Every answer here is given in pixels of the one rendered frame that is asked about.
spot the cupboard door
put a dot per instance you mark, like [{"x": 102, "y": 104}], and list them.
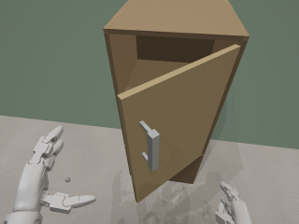
[{"x": 181, "y": 106}]

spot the robot left forearm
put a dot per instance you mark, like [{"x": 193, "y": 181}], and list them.
[{"x": 24, "y": 217}]

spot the right robot hand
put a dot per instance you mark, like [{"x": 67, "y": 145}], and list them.
[{"x": 237, "y": 210}]

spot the left robot hand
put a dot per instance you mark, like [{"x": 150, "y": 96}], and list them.
[{"x": 30, "y": 193}]

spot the handle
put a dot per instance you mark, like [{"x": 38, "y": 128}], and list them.
[{"x": 153, "y": 145}]

